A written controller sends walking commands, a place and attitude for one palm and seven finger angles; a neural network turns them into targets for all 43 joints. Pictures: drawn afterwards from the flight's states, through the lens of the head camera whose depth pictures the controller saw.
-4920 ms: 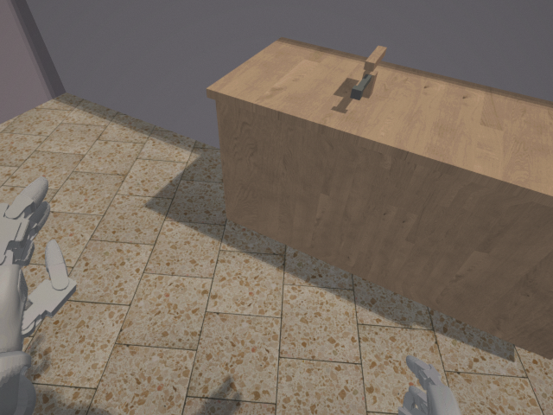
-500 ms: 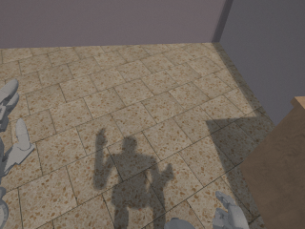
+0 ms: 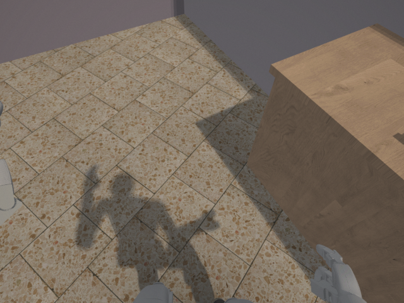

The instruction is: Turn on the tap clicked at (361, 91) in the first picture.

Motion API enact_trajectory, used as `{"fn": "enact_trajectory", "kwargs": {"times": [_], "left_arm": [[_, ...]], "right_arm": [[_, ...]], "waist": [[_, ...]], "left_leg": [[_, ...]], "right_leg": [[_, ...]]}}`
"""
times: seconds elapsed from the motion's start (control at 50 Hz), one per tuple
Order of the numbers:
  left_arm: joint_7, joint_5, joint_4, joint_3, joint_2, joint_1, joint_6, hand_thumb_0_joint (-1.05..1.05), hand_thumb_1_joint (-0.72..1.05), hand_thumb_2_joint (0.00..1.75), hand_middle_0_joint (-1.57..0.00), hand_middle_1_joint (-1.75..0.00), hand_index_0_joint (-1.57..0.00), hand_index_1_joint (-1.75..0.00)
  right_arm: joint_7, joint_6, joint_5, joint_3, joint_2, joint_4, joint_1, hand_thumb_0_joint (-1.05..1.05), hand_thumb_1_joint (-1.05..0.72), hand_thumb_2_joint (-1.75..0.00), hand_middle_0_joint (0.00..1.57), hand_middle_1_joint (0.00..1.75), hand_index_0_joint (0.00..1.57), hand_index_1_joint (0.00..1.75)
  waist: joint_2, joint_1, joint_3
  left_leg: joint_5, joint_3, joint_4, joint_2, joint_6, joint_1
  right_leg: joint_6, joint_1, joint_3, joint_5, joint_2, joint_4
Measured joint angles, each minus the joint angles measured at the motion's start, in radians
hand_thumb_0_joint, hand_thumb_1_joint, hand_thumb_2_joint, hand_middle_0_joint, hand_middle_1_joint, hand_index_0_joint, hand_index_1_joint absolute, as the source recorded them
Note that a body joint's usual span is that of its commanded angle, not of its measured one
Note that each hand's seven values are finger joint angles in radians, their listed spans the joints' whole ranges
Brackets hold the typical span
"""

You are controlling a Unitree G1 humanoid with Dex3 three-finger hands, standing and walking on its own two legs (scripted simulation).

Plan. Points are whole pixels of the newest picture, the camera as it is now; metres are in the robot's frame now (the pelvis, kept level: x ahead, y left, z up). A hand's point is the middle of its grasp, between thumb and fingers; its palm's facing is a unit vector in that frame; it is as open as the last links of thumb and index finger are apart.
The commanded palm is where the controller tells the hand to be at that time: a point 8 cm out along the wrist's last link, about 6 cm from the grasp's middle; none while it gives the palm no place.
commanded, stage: turn to face it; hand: left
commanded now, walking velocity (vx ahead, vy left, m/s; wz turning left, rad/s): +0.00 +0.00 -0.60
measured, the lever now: out of the picture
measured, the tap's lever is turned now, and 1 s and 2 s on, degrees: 0 0 0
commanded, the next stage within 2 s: none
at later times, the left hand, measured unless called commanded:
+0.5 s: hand (138, 204) +0.23 +0.10 +0.17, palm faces +0.10 -0.84 -0.54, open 7.4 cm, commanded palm +0.17 +0.17 +0.18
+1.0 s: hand (191, 237) +0.19 +0.03 +0.18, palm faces -0.12 -0.91 -0.39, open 7.4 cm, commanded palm +0.17 +0.09 +0.18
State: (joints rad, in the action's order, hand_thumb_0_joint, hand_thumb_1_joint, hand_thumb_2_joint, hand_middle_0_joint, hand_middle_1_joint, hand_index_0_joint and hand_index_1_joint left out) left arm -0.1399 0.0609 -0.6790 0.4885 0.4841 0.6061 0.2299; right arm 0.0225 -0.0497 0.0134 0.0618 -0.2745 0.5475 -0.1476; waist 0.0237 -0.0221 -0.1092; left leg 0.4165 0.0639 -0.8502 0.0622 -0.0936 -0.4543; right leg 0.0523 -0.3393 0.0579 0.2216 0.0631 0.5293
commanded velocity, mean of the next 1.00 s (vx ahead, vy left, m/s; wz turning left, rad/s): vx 0.00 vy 0.00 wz -0.60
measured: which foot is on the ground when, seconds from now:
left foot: up 0.00-0.08, down 0.10-0.44, up 0.46-1.00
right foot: down 0.00-0.10, up 0.12-0.42, down 0.44-1.00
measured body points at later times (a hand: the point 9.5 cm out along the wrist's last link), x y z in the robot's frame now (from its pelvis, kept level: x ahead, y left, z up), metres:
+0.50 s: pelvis -0.07 -0.05 -0.02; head -0.02 -0.10 +0.43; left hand +0.22 +0.14 +0.20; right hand +0.03 -0.29 -0.13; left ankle +0.00 +0.12 -0.71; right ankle -0.09 -0.14 -0.74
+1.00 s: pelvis -0.12 -0.06 +0.00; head -0.11 -0.07 +0.45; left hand +0.19 +0.08 +0.20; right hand -0.08 -0.36 -0.07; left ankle -0.06 +0.08 -0.72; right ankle -0.09 -0.14 -0.74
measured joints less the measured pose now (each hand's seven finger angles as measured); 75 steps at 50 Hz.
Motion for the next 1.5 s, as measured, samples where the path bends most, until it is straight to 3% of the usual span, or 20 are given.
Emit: {"fn": "enact_trajectory", "kwargs": {"times": [0.08, 0.12, 0.16, 0.24, 0.3, 0.4, 0.46, 0.52, 0.6, 0.74, 0.88, 0.98, 1.06, 1.12, 1.16, 1.24, 1.3, 1.34, 1.42, 1.5], "left_arm": [[-0.007, -0.009, 0.06, -0.032, -0.045, -0.048, -0.027, 0.01, 0.89, 0.89, -0.22, -0.3, -0.22, -0.3], [-0.008, -0.016, 0.095, -0.056, -0.067, -0.088, -0.042, 0.01, 0.89, 0.9, -0.22, -0.3, -0.22, -0.3], [-0.006, -0.03, 0.138, -0.079, -0.094, -0.125, -0.048, 0.01, 0.89, 0.9, -0.22, -0.3, -0.22, -0.3], [0.0, -0.044, 0.171, -0.13, -0.136, -0.177, -0.067, 0.02, 0.89, 0.9, -0.21, -0.3, -0.21, -0.3], [0.003, -0.045, 0.15, -0.162, -0.15, -0.201, -0.065, 0.02, 0.89, 0.9, -0.21, -0.3, -0.21, -0.3], [0.008, -0.034, 0.136, -0.127, -0.091, -0.203, -0.039, 0.02, 0.89, 0.9, -0.21, -0.3, -0.21, -0.3], [0.011, -0.03, 0.146, -0.097, -0.064, -0.197, -0.037, 0.02, 0.89, 0.9, -0.21, -0.3, -0.21, -0.3], [0.014, -0.024, 0.152, -0.109, -0.086, -0.185, -0.044, 0.02, 0.89, 0.9, -0.21, -0.3, -0.21, -0.3], [0.012, -0.005, 0.119, -0.098, -0.087, -0.088, -0.049, 0.02, 0.89, 0.9, -0.22, -0.3, -0.22, -0.3], [-0.002, 0.005, 0.098, -0.066, -0.05, -0.035, -0.033, 0.02, 0.89, 0.89, -0.22, -0.3, -0.22, -0.3], [-0.005, 0.002, 0.148, -0.106, -0.089, -0.104, -0.043, 0.01, 0.89, 0.9, -0.22, -0.3, -0.22, -0.3], [0.001, -0.006, 0.155, -0.145, -0.113, -0.138, -0.055, 0.01, 0.89, 0.9, -0.22, -0.3, -0.22, -0.3], [0.01, -0.013, 0.143, -0.14, -0.098, -0.174, -0.049, 0.02, 0.89, 0.9, -0.22, -0.3, -0.21, -0.3], [0.012, -0.024, 0.162, -0.113, -0.08, -0.191, -0.045, 0.02, 0.89, 0.9, -0.22, -0.3, -0.21, -0.3], [0.012, -0.022, 0.176, -0.11, -0.091, -0.191, -0.046, 0.02, 0.89, 0.9, -0.22, -0.3, -0.21, -0.3], [0.005, -0.02, 0.177, -0.125, -0.122, -0.189, -0.056, 0.02, 0.89, 0.9, -0.21, -0.3, -0.21, -0.3], [0.006, -0.027, 0.173, -0.122, -0.098, -0.206, -0.057, 0.02, 0.9, 0.9, -0.21, -0.3, -0.21, -0.3], [0.008, -0.033, 0.177, -0.127, -0.096, -0.238, -0.052, 0.02, 0.9, 0.9, -0.21, -0.3, -0.21, -0.3], [0.008, -0.017, 0.137, -0.113, -0.084, -0.216, -0.043, 0.02, 0.89, 0.9, -0.21, -0.3, -0.21, -0.3], [0.005, 0.002, 0.057, -0.069, -0.047, -0.089, -0.026, 0.02, 0.89, 0.9, -0.22, -0.3, -0.22, -0.3]], "right_arm": [[0.003, -0.005, 0.004, -0.009, -0.001, -0.011, -0.024, 0.01, -0.91, -0.9, 0.19, 0.29, 0.2, 0.3], [0.011, -0.006, 0.003, -0.016, 0.024, -0.015, -0.033, 0.01, -0.91, -0.9, 0.19, 0.3, 0.2, 0.3], [0.013, 0.0, -0.002, -0.031, 0.055, -0.023, -0.038, 0.01, -0.91, -0.9, 0.19, 0.3, 0.2, 0.3], [-0.009, 0.029, -0.008, -0.067, 0.11, -0.026, -0.042, 0.01, -0.91, -0.9, 0.2, 0.3, 0.2, 0.3], [-0.03, 0.05, -0.004, -0.091, 0.136, -0.027, -0.043, 0.01, -0.9, -0.9, 0.2, 0.3, 0.2, 0.3], [-0.044, 0.08, -0.005, -0.111, 0.158, -0.038, -0.048, 0.01, -0.9, -0.89, 0.2, 0.3, 0.21, 0.3], [-0.047, 0.089, 0.001, -0.1, 0.135, -0.04, -0.053, 0.01, -0.9, -0.89, 0.2, 0.3, 0.21, 0.3], [-0.034, 0.062, 0.004, -0.074, 0.079, 0.012, -0.025, 0.01, -0.9, -0.89, 0.2, 0.3, 0.21, 0.3], [-0.013, 0.014, 0.006, -0.041, 0.028, 0.036, -0.004, 0.01, -0.9, -0.89, 0.2, 0.3, 0.2, 0.3], [0.011, -0.017, -0.001, 0.004, -0.006, 0.023, -0.013, 0.01, -0.91, -0.9, 0.19, 0.3, 0.2, 0.3], [0.008, -0.026, 0.004, -0.012, 0.006, -0.007, -0.019, 0.01, -0.91, -0.9, 0.19, 0.29, 0.2, 0.3], [0.001, -0.033, 0.001, -0.043, 0.036, -0.037, -0.019, 0.01, -0.91, -0.9, 0.19, 0.3, 0.2, 0.3], [-0.001, -0.027, -0.006, -0.062, 0.067, -0.055, -0.01, 0.01, -0.91, -0.9, 0.2, 0.3, 0.2, 0.3], [-0.003, -0.003, -0.006, -0.075, 0.11, -0.055, -0.017, 0.01, -0.9, -0.9, 0.2, 0.3, 0.2, 0.3], [-0.012, 0.013, -0.003, -0.082, 0.126, -0.051, -0.036, 0.01, -0.9, -0.9, 0.2, 0.3, 0.2, 0.3], [-0.026, 0.044, 0.007, -0.099, 0.135, -0.033, -0.064, 0.01, -0.9, -0.89, 0.2, 0.3, 0.2, 0.3], [-0.031, 0.068, 0.005, -0.107, 0.139, -0.028, -0.079, 0.01, -0.9, -0.89, 0.2, 0.3, 0.21, 0.3], [-0.031, 0.075, 0.004, -0.101, 0.12, -0.014, -0.065, 0.01, -0.9, -0.89, 0.2, 0.3, 0.21, 0.3], [-0.022, 0.038, 0.002, -0.071, 0.078, 0.021, -0.008, 0.01, -0.9, -0.89, 0.2, 0.3, 0.21, 0.3], [-0.015, 0.007, -0.001, -0.039, 0.043, 0.003, 0.009, 0.01, -0.91, -0.89, 0.2, 0.3, 0.2, 0.3]], "waist": [[-0.008, 0.014, 0.058], [0.021, 0.024, 0.073], [0.036, 0.048, 0.078], [0.007, 0.066, 0.065], [-0.027, 0.075, 0.046], [-0.066, 0.066, 0.014], [-0.099, 0.05, -0.013], [-0.109, 0.025, -0.045], [-0.072, -0.004, -0.056], [-0.032, -0.001, -0.003], [-0.01, 0.028, 0.085], [0.011, 0.052, 0.118], [0.028, 0.063, 0.098], [0.038, 0.083, 0.069], [0.01, 0.083, 0.062], [-0.046, 0.097, 0.036], [-0.052, 0.085, 0.007], [-0.083, 0.061, -0.033], [-0.05, 0.016, -0.076], [-0.014, -0.021, -0.066]], "left_leg": [[-0.094, 0.007, 0.238, -0.009, 0.021, 0.122], [-0.14, 0.035, 0.287, -0.022, 0.07, 0.159], [-0.135, 0.07, 0.277, -0.012, 0.089, 0.172], [-0.137, 0.098, 0.279, 0.047, 0.075, 0.198], [-0.151, 0.122, 0.288, 0.097, 0.057, 0.204], [-0.166, 0.162, 0.265, 0.173, 0.015, 0.166], [-0.12, 0.151, 0.165, 0.22, -0.004, 0.107], [0.087, 0.034, -0.121, 0.133, -0.001, -0.001], [0.044, -0.005, -0.354, 0.038, -0.013, -0.087], [-0.025, -0.025, -0.197, -0.002, -0.008, -0.057], [0.004, -0.04, 0.024, -0.024, 0.017, 0.054], [0.008, -0.04, 0.222, -0.041, 0.044, 0.158], [-0.15, -0.008, 0.382, -0.034, 0.065, 0.232], [-0.143, 0.042, 0.359, -0.017, 0.058, 0.246], [-0.131, 0.056, 0.35, 0.01, 0.052, 0.254], [-0.118, 0.103, 0.325, 0.08, 0.028, 0.26], [-0.085, 0.127, 0.249, 0.127, -0.002, 0.23], [-0.043, 0.095, 0.145, 0.167, -0.004, 0.185], [0.092, -0.016, -0.189, 0.06, 0.008, 0.043], [0.053, -0.031, -0.207, 0.005, 0.006, 0.0]], "right_leg": [[-0.012, -0.011, 0.031, 0.01, 0.026, 0.033], [-0.025, -0.035, 0.052, 0.07, 0.018, 0.107], [-0.053, -0.097, 0.025, 0.203, 0.008, 0.299], [-0.091, -0.16, -0.067, 0.228, -0.038, 0.558], [-0.107, -0.129, -0.11, 0.212, -0.08, 0.49], [-0.114, -0.023, -0.151, 0.212, -0.102, 0.247], [-0.073, 0.039, -0.168, 0.112, -0.075, 0.114], [-0.002, 0.006, -0.151, 0.116, -0.059, 0.143], [0.022, 0.012, -0.101, 0.058, -0.041, 0.069], [0.046, 0.035, -0.037, -0.028, 0.009, -0.04], [0.053, 0.019, 0.025, -0.08, 0.045, -0.079], [0.042, -0.012, 0.068, -0.123, 0.066, -0.098], [0.0, -0.082, 0.084, -0.049, 0.084, 0.014], [-0.057, -0.184, 0.023, 0.129, 0.055, 0.36], [-0.078, -0.199, -0.024, 0.168, 0.016, 0.48], [-0.1, -0.107, -0.081, 0.185, -0.06, 0.322], [-0.1, 0.001, -0.102, 0.107, -0.082, 0.125], [-0.043, 0.004, -0.125, 0.035, -0.045, 0.107], [0.014, -0.035, -0.084, 0.03, -0.019, 0.103], [0.024, -0.038, -0.03, -0.04, 0.013, 0.025]]}}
